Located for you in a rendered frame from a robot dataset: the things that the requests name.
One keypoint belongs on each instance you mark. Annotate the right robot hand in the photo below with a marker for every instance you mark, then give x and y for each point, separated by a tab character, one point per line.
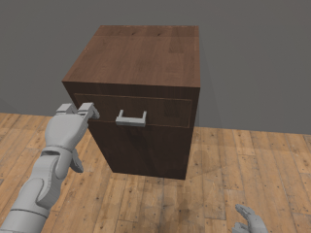
255	223

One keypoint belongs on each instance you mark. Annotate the left robot forearm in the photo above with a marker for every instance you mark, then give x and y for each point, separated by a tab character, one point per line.
41	191

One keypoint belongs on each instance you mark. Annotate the handle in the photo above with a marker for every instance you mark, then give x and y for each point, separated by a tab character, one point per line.
131	121

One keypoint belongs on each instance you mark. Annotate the drawer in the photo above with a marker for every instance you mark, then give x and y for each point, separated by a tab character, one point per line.
160	111

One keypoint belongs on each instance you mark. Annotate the left robot hand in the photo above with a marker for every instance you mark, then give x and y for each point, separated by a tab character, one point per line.
67	128

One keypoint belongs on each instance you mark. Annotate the cabinet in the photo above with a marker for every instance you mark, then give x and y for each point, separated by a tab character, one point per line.
156	61

